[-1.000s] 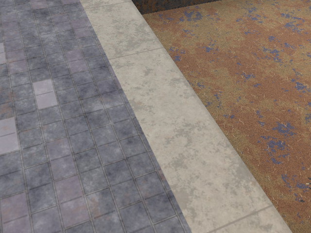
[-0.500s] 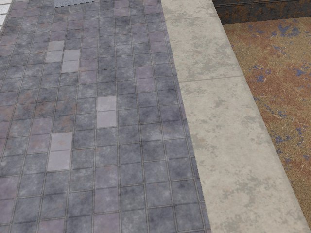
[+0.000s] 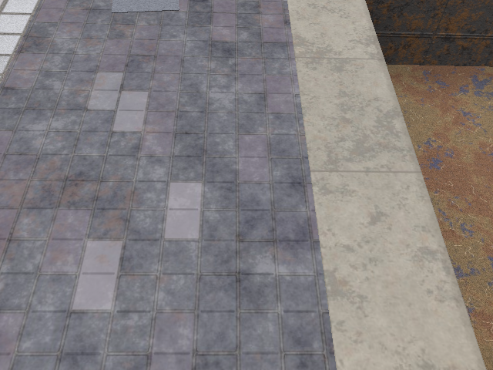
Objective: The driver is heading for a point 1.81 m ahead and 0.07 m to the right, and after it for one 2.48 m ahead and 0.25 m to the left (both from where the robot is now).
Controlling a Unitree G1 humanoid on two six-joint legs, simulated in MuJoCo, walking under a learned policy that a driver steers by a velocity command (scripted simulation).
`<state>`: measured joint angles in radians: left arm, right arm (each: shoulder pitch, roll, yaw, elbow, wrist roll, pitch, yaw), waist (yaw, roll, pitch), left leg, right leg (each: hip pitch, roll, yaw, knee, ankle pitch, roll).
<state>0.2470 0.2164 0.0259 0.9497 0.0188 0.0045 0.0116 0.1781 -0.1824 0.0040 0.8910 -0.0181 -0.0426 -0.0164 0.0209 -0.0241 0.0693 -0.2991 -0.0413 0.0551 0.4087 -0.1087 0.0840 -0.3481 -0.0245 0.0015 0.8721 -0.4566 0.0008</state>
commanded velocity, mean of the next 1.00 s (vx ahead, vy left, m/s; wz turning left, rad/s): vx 0.02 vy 0.00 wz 0.01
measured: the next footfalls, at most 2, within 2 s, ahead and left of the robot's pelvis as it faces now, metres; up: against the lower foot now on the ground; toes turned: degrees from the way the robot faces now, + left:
right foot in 0.14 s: +0.06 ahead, -0.13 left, +0.00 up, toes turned -1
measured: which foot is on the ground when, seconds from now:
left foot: down 0.00-1.00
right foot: up 0.00-0.12, down 0.14-1.00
